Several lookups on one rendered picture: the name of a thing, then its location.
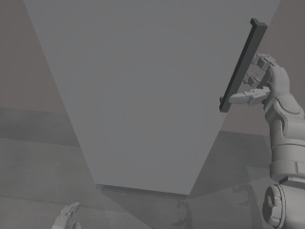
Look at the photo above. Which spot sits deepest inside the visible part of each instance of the right robot forearm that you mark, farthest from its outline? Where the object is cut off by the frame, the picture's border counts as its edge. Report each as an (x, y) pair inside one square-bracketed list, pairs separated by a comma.
[(287, 134)]

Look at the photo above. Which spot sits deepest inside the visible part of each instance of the left robot hand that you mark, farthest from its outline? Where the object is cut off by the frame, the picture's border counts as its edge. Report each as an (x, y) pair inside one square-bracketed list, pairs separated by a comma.
[(62, 221)]

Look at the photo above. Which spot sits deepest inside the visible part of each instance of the robot right upper arm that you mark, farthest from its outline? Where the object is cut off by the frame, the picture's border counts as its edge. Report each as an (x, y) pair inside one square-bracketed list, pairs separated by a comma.
[(284, 207)]

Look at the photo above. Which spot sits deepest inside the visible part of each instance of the handle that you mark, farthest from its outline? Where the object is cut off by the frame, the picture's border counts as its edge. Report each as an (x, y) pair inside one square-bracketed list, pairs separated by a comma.
[(253, 41)]

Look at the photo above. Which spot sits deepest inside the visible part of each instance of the right robot hand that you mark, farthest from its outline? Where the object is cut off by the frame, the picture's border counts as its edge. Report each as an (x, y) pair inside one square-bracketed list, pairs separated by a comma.
[(274, 81)]

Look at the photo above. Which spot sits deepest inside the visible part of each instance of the fridge door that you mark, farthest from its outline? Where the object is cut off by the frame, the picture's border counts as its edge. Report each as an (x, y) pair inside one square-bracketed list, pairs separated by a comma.
[(141, 80)]

